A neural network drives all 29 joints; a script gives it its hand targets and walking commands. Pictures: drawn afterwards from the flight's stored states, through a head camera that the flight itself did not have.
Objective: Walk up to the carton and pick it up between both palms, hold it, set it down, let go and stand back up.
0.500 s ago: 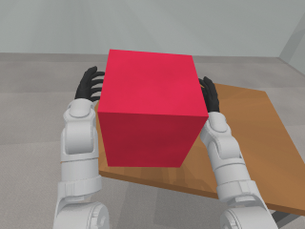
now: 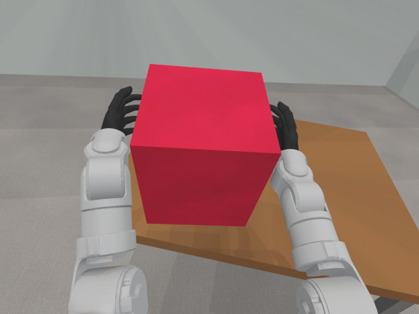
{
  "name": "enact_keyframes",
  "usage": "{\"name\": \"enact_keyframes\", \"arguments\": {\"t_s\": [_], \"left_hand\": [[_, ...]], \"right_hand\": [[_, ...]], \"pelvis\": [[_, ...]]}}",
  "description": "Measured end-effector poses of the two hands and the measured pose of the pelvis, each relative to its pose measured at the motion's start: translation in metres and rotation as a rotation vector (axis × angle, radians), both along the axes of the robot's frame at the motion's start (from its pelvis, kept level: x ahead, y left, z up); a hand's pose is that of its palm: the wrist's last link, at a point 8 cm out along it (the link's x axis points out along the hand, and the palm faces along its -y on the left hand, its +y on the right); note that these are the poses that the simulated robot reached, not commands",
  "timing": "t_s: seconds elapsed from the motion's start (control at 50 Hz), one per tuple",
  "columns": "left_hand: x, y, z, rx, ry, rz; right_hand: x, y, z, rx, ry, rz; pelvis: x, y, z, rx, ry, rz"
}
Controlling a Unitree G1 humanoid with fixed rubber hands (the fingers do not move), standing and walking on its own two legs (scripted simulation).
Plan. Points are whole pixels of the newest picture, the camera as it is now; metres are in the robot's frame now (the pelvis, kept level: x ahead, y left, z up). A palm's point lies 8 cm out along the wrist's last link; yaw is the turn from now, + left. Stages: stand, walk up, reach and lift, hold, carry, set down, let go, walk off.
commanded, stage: hold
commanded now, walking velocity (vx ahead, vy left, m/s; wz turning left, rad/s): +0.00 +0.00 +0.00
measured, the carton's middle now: (201, 151) +0.39 +0.00 +0.15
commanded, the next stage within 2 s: none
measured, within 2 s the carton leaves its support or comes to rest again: neither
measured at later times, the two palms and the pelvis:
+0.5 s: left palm (118, 139) +0.35 +0.15 +0.20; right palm (288, 151) +0.34 -0.16 +0.19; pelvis +0.00 -0.01 +0.00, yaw +0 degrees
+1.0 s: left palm (111, 134) +0.36 +0.16 +0.20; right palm (282, 146) +0.35 -0.14 +0.19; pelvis +0.01 +0.01 +0.00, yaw +0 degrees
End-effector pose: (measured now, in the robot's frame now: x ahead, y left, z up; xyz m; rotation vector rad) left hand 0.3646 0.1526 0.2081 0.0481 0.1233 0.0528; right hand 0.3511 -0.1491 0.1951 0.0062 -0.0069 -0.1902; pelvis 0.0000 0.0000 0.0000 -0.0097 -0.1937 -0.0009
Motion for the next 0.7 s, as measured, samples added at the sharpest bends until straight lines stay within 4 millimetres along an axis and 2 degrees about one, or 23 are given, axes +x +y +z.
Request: {"name": "enact_keyframes", "arguments": {"t_s": [0.18,0.34,0.52,0.7], "left_hand": [[0.0,-0.003,-0.007,0.017,0.016,0.003],[-0.01,-0.002,-0.013,-0.001,0.008,0.022],[-0.011,-0.007,-0.007,0.005,0.006,0.017],[-0.004,-0.007,-0.004,0.005,0.019,0.002]], "right_hand": [[0.0,-0.003,-0.011,0.007,0.014,0.003],[-0.004,-0.003,-0.011,-0.011,0.005,0.021],[-0.007,-0.007,-0.007,-0.017,0.005,0.016],[-0.005,-0.007,-0.009,0.014,0.018,-0.001]], "pelvis": [[0.007,0.009,0.0,-0.001,-0.014,-0.02],[0.006,0.003,0.0,-0.001,-0.025,-0.013],[-0.004,-0.007,-0.001,0.002,-0.022,0.001],[-0.006,-0.006,0.0,0.003,-0.002,0.001]]}}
